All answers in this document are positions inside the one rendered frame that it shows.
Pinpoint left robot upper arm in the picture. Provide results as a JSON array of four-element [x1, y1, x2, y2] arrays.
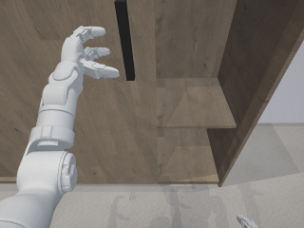
[[0, 151, 78, 228]]

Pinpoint robot left forearm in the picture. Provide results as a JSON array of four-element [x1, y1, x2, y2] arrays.
[[16, 61, 84, 190]]

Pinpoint right robot hand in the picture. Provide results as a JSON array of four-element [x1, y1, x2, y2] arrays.
[[237, 215, 257, 228]]

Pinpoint wardrobe door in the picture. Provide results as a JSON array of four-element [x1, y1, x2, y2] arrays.
[[0, 165, 14, 177], [0, 0, 159, 184]]

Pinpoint handle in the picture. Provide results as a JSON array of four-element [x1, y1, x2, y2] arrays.
[[114, 0, 136, 81]]

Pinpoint left robot hand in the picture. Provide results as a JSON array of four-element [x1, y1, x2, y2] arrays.
[[61, 26, 120, 80]]

